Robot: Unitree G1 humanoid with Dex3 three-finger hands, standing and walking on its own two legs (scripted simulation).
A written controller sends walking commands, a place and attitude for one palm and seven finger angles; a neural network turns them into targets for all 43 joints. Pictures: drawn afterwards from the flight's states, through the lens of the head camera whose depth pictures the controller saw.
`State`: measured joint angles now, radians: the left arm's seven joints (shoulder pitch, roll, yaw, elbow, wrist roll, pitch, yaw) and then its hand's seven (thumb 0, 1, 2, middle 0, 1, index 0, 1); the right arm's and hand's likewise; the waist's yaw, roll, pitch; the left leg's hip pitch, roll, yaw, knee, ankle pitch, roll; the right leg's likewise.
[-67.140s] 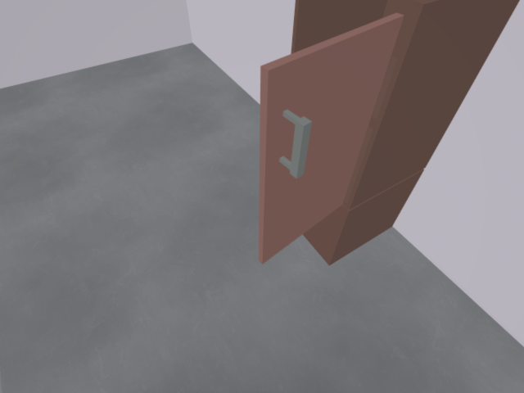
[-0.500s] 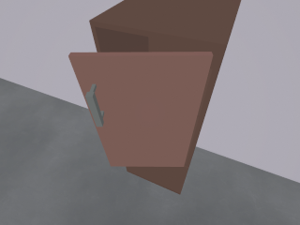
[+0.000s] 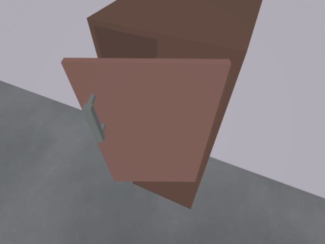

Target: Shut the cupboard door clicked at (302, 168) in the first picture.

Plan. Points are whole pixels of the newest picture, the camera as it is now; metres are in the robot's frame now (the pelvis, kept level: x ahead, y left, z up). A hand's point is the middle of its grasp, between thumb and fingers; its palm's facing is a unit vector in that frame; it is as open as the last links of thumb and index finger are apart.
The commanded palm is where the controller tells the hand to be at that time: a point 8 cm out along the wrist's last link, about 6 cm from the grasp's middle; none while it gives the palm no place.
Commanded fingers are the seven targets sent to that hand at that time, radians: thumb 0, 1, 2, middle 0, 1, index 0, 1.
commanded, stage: look again from close up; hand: left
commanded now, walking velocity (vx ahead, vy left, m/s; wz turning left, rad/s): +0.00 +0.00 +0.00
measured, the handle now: (96, 118) +0.39 +0.20 +0.09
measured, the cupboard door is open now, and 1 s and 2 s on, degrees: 23 23 23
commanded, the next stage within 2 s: shuffle to correct the standing spot in 0.20 s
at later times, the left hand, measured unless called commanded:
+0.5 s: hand out of the picture +0.00 +0.15 -0.18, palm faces +0.01 -0.98 -0.21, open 7.3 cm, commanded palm none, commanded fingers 0.00 0.90 0.90 -0.20 -0.30 -0.20 -0.30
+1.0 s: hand out of the picture +0.00 +0.16 -0.18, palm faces +0.03 -0.98 -0.19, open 7.3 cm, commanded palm none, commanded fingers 0.00 0.90 0.90 -0.20 -0.30 -0.20 -0.30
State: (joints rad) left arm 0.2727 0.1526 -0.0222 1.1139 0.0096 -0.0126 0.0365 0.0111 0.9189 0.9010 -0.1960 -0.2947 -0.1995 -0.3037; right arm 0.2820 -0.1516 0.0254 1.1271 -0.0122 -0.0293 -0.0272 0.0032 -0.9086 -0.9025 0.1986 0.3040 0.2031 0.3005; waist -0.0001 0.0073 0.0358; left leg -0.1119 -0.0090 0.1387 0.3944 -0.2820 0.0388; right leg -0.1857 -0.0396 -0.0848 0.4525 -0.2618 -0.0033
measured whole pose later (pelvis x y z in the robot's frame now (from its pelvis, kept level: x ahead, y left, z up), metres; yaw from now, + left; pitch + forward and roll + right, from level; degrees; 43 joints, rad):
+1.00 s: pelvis -0.03 -0.02 +0.00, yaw +0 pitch +0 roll +0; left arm 0.26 0.18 0.02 1.04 0.02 0.01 0.02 0.01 0.93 0.90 -0.20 -0.29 -0.20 -0.30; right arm 0.38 -0.11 0.00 1.12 -0.03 0.00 -0.02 0.00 -0.91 -0.90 0.20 0.30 0.20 0.30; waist 0.00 -0.03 0.01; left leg -0.19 0.02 0.11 0.46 -0.27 0.01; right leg -0.25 0.00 -0.10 0.47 -0.23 -0.05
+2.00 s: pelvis +0.02 +0.01 +0.00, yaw -1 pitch +0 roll +0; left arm 0.27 0.14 -0.01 1.13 0.01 -0.01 0.04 0.01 0.92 0.90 -0.20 -0.29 -0.20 -0.30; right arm 0.27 -0.15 0.02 1.14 -0.01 -0.03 -0.04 0.00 -0.91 -0.90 0.20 0.30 0.20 0.30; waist 0.00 0.01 0.07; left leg -0.07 -0.04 0.11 0.39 -0.31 0.06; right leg -0.16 -0.05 -0.07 0.47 -0.30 0.01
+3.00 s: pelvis -0.04 -0.02 +0.00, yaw +0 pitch +0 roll +0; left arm 0.24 0.18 0.03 1.03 0.03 0.02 0.02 0.01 0.92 0.90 -0.20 -0.29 -0.20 -0.30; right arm 0.32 -0.13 -0.01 1.10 -0.03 0.01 -0.02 0.00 -0.91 -0.90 0.20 0.30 0.20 0.30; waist 0.00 -0.02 0.02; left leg -0.19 0.01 0.06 0.45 -0.28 0.02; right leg -0.28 0.00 -0.08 0.56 -0.38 -0.04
